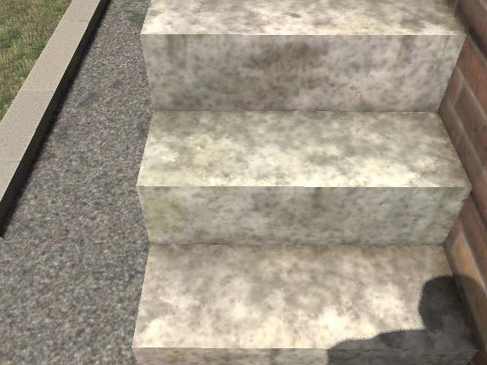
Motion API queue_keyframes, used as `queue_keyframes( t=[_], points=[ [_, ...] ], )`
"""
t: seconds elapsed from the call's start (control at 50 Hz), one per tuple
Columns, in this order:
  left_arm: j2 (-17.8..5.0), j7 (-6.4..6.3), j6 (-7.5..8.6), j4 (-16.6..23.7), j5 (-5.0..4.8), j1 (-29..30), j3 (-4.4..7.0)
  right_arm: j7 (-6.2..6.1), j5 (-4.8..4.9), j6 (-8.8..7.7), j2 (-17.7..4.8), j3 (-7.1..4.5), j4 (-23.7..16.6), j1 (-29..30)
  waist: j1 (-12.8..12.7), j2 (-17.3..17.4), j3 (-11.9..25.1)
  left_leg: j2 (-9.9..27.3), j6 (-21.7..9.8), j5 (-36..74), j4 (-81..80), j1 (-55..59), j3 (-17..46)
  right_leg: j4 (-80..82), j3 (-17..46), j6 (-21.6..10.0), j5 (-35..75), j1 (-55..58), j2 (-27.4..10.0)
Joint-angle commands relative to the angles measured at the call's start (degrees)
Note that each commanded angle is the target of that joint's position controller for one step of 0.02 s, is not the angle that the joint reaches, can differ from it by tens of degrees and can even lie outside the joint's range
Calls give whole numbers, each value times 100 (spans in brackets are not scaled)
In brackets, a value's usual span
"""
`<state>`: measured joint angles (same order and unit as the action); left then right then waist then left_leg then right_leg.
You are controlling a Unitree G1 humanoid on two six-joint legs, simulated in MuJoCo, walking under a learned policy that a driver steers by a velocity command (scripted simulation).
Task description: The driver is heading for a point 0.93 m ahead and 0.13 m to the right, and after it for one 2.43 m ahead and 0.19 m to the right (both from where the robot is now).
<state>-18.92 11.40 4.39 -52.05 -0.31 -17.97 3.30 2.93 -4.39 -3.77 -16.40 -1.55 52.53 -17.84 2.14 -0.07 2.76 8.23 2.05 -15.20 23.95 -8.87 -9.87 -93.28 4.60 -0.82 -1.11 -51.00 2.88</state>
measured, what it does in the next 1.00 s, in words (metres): climbs, turning right: right foot, then left foot 0.20 m higher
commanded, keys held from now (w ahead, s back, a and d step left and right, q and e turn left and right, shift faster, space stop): w+e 0.50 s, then w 0.38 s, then w+q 0.12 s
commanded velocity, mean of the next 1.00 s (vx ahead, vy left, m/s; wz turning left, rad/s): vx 0.46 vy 0.06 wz -0.38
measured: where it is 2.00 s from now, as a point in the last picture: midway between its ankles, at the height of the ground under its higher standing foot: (304, 194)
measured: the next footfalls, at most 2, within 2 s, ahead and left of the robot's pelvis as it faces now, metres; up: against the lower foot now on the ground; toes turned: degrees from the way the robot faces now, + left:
right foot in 0.08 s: +0.06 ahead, -0.14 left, +0.00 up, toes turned +4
left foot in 0.42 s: +0.29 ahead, +0.01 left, +0.19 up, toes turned -11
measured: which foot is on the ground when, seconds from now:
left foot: down 0.00-0.12, up 0.14-0.40, down 0.42-0.86, up 0.88-1.00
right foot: up 0.00-0.06, down 0.08-0.48, up 0.50-0.86, down 0.88-1.00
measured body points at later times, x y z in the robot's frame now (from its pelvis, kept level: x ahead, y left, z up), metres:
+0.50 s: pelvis +0.17 -0.06 +0.06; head +0.15 -0.06 +0.51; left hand +0.08 +0.14 -0.09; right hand +0.42 -0.23 +0.01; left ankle +0.25 +0.02 -0.55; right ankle +0.05 -0.14 -0.68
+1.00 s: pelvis +0.34 -0.10 +0.18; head +0.39 -0.15 +0.62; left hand +0.45 +0.15 +0.06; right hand +0.44 -0.39 +0.06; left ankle +0.33 +0.01 -0.19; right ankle +0.28 -0.23 -0.55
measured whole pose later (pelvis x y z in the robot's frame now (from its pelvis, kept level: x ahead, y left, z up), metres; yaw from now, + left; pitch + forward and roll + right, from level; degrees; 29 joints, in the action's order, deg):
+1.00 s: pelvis +0.34 -0.10 +0.18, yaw -20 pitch +4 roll -2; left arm -11.2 -10.9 0.9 -54.4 2.6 -16.6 -0.3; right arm -0.6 4.8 -4.1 -15.4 -2.4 44.1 -2.5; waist -1.5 7.3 -3.4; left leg -4.4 2.0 -30.5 133.1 -56.2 -0.4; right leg -32.1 -5.0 3.3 -17.0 -17.9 -3.1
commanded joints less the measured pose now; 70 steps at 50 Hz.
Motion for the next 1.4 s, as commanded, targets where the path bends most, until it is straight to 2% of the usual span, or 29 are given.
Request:
queue_keyframes(
  t=[0.02, 0.08, 0.12, 0.16, 0.26, 0.34, 0.38, 0.44, 0.48, 0.5, 0.54, 0.62, 0.7, 0.72, 0.76, 0.82, 0.86, 0.9, 0.92, 0.96, 1.0, 1.02, 1.08, 1.14, 1.2, 1.22, 1.26, 1.3, 1.4],
  points=[
    [-422, -23, -174, 314, -46, -723, -50, -196, -54, -187, -1712, -374, -1192, 2276, -1108, 856, -26, 991, -1110, 3570, -702, -340, 201, 3578, -49, -66, -292, 2590, -174],
    [68, 28, -400, 278, 44, -1396, -249, -102, 89, 62, -1598, -467, -741, 1292, -1225, 796, 118, 823, -1472, 4823, 1612, 435, 106, 7258, -746, -450, -18, 3482, 247],
    [-1051, -195, -394, -39, 252, -2080, -6, 141, -27, 69, -135, -144, -626, 432, -439, -1274, 422, -764, -712, 831, 4250, -2802, 172, 6124, 1359, -1701, 3940, 5258, -422],
    [-368, -233, -244, -475, 405, -2890, -64, 260, 128, -49, 213, 120, -775, 898, -1086, -2250, 934, -1123, -830, -682, 7032, -4563, 876, 6698, 2608, -2044, 1243, 5226, -1107],
    [648, -567, -150, -1304, 447, -2560, -527, -387, 225, -118, -42, 315, -1456, 3177, -986, -255, 88, -641, -1392, -1721, 9974, -7986, 1456, 6829, 3492, -1647, -1536, 4456, -1485],
    [311, -642, 173, -1177, 444, -1283, -380, -600, 302, 219, -283, 438, -2270, 4168, -388, 332, 444, -351, -1093, -1265, 7313, -5864, 829, 7738, 2426, -1225, -1186, 1859, -726],
    [-216, -429, 187, -1380, 323, -1594, -123, -334, 554, 570, 513, 728, -2514, 5321, -227, -791, 225, -983, -562, -2633, 6246, -2230, 124, 9604, 2746, -1948, 1782, -705, -1277],
    [-263, -140, 433, -1422, 322, -1869, 61, -55, 157, 595, 27, 428, -993, 1730, 316, -798, 1412, -1347, -1102, -388, 4975, -2763, 349, 7035, 1222, -1593, 10429, 3737, -1258],
    [313, 93, 230, -1650, 899, -2486, -7, -133, 350, 690, 7, 250, -602, 987, 270, 342, 1950, -955, -1643, -821, 3226, -381, 2399, 5383, 1486, -1646, 8805, 2138, -833],
    [650, 227, 64, -1690, 899, -2138, -15, -229, 313, 792, -393, 87, -483, 968, 328, 1500, 1142, -200, -1992, -2412, 1498, -906, 3888, 4209, 1073, -1173, 4003, 1226, -171],
    [724, 26, -114, -1324, 324, -957, -25, -227, 162, 566, -427, -26, -356, 990, 510, 818, 59, 728, -2468, -4924, -13, -2392, 6419, -2904, 1603, -603, 648, -1083, 347],
    [962, -417, -249, -964, 663, -660, -91, -26, 572, -186, 1548, 468, 365, 1913, -738, -751, 443, -20, -1601, -347, 434, -1943, 2415, -1235, 1287, -735, 354, -1423, -38],
    [694, -377, -246, -475, 340, 323, -157, -74, 342, -82, 172, 150, 91, 1815, -828, -105, 550, -210, -1441, 35, -756, -3225, 653, 884, -801, 18, -1425, 682, -283],
    [536, -1250, -242, 197, -91, 1367, -197, -572, 177, -131, -83, -156, 697, 1229, -750, 213, -911, -85, -1689, 176, -763, -3182, 748, 1150, -640, -171, -1118, 898, -240],
    [303, -1862, -67, 140, -422, 837, -237, -714, 421, -190, -508, -248, 788, 950, -786, 992, -927, 307, -2053, 1111, -1224, -2042, 902, 282, -612, -192, -2221, 400, -483],
    [178, -1818, 172, 65, -247, 68, -245, -811, 333, -6, -71, -128, 516, 1268, -1097, -85, -207, -618, -1580, 3982, 78, -499, 264, 3634, -885, -275, -1945, 2003, -575],
    [174, -1854, 419, -407, -479, -1723, -256, -723, 786, 18, -294, -172, 499, 1044, -1775, -141, 1152, -1141, -1246, 4470, 3225, -115, 75, 8156, -1310, -63, 1973, 4719, -488],
    [-617, -2048, 236, -547, 309, -1511, -109, -525, 500, -142, 621, -97, 47, 709, -899, -1618, 840, -1966, -545, -1516, 9256, -4311, 1363, 5920, 756, -806, 9788, 7475, -2427],
    [-848, -2182, -319, -185, 280, -1580, -57, -447, 807, -501, 455, 5, -557, 2184, -1325, -825, 1646, -1651, 94, -1407, 11470, -6798, 920, 5538, 1221, -808, 10281, 8985, -2799],
    [-953, -2378, -587, -87, 441, -857, 97, -372, 1084, -468, 213, 1, -2148, 3126, -820, -716, 1329, -1149, 329, -1780, 12323, -8532, 1138, 6143, 1498, -1146, 5709, 8698, -2733],
    [-878, -2445, -448, -525, 324, -351, 15, -102, 939, -97, 207, 80, -3237, 3475, -159, -1461, 2, -741, 7, -2369, 12441, -8864, 1897, 7473, 1125, -1022, 2638, 6716, -2903],
    [-294, -2232, 32, 88, 151, 314, -143, -311, 244, 468, 630, 177, -2429, 1752, 441, -756, -297, -803, -639, -2380, 10959, -6649, 2611, 7922, -95, -336, 551, 4270, -3168],
    [-608, -1791, 335, 243, -103, 874, -230, -495, 453, 1204, 605, 314, -2667, 1908, 597, -518, -414, -720, -1199, -1023, 8227, -4240, 608, 9604, -1719, -583, 1348, 2370, -2041],
    [-1313, -1712, 292, 685, -379, 887, 72, -440, 411, 1193, 471, 276, -2170, 420, 786, -1057, 1341, -1083, -1253, -2188, 6303, -1656, -6, 7718, -2108, -993, 8715, 4138, -2196],
    [-1202, -1346, 89, 1268, -157, 347, 220, -357, 181, 1000, -323, -63, -2160, 84, 414, -444, 2543, -1574, -1527, -2063, 3441, -46, 1446, 4236, -1411, -804, 6070, 3934, -1915],
    [-599, -1227, -5, 1564, 114, 796, 130, -386, 234, 985, -816, -283, -2193, 416, 354, 993, 2074, -955, -2053, -2518, 1789, 149, 3159, 1936, -1251, -446, 272, 2214, -851],
    [800, -1380, -223, 2402, 861, 2024, -149, -363, 197, 770, -750, -412, -2186, 383, 337, 911, 1797, -190, -2104, -4322, -132, -127, 6180, -3104, 830, -291, -1446, -658, -525],
    [963, -1610, -284, 2978, 845, 2240, -307, -333, 319, 464, -484, -329, -1526, 263, -124, 945, -773, -334, -1301, -4391, -488, -2176, 5604, -3232, 410, -167, -1490, -1468, -504],
    [420, -1655, -535, 2499, 395, 1295, -185, -279, 295, 124, 38, -241, -1615, 403, -364, 76, -861, -1023, -912, -2342, 276, -2358, 3495, -2150, -46, 107, -319, -800, -612]
  ],
)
